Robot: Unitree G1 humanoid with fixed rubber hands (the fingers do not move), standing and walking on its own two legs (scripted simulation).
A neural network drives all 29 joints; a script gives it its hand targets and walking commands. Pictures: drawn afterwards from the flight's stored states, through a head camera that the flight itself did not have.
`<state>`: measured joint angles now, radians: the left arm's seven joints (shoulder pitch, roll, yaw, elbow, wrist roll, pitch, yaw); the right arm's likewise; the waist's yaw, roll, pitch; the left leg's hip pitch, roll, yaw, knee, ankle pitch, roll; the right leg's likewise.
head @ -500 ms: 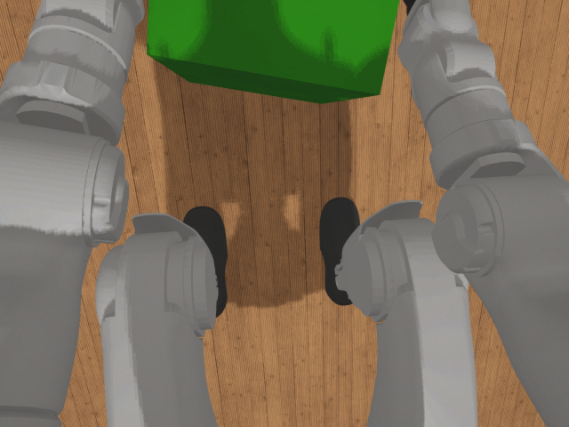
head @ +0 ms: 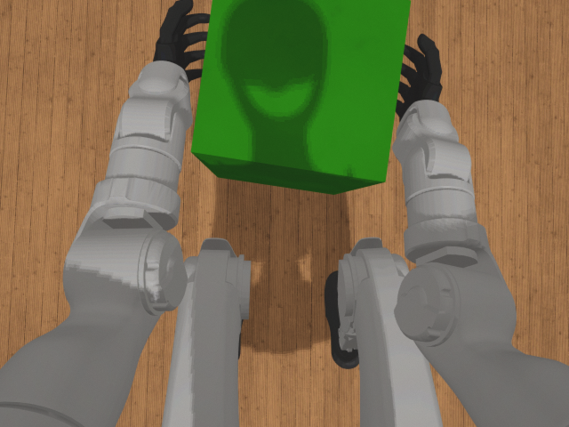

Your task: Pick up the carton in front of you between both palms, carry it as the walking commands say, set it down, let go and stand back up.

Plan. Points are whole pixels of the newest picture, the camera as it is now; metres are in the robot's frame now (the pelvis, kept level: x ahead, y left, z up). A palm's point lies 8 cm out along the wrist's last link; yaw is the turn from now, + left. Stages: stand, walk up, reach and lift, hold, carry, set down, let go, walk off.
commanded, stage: reach and lift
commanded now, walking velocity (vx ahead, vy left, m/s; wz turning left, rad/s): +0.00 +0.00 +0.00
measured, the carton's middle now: (291, 109) +0.51 +0.01 -0.14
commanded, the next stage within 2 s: none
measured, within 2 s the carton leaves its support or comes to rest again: neither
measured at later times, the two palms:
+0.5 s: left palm (124, 35) +0.49 +0.16 +0.07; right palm (502, 67) +0.47 -0.14 +0.08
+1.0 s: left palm out of the picture +0.43 +0.16 +0.23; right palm out of the picture +0.43 -0.14 +0.24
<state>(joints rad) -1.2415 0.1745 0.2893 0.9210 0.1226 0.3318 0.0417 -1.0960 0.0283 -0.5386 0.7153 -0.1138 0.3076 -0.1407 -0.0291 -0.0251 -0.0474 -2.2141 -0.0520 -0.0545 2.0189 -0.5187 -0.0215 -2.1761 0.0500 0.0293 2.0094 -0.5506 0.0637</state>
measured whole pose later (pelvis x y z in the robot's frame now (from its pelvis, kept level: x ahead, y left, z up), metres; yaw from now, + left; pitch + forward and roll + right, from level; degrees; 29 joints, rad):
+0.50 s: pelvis +0.02 +0.00 +0.12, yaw +1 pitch +40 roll -2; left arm -0.93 0.02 0.37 0.68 0.20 0.39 0.01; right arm -0.85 0.10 -0.50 0.55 -0.18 0.38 -0.09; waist -0.02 -0.02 -0.22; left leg -1.85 -0.05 -0.06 1.63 -0.48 -0.02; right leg -1.82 0.06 0.04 1.62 -0.51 0.04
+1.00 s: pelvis +0.07 +0.00 +0.26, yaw +2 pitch +25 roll +0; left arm -0.55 -0.10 0.35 0.59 0.23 0.36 0.02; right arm -0.52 0.15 -0.41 0.55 -0.21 0.35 -0.05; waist -0.02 -0.01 -0.21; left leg -1.13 -0.03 -0.06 1.11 -0.41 -0.01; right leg -1.11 0.04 0.06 1.12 -0.43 0.02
